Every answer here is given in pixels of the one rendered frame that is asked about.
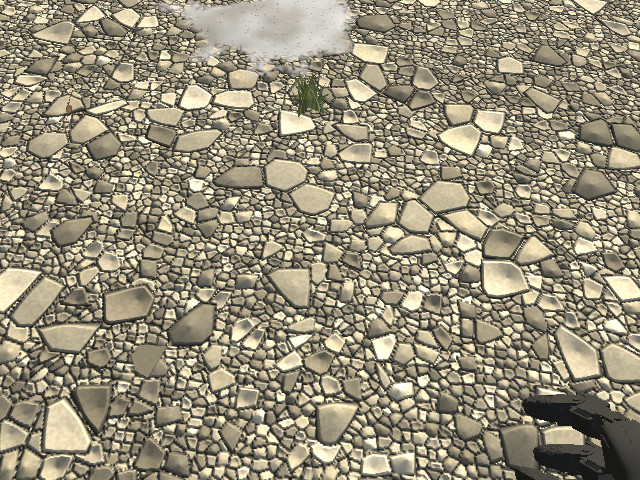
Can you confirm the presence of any right robot hand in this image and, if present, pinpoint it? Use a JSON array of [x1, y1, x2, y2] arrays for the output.
[[514, 391, 640, 480]]

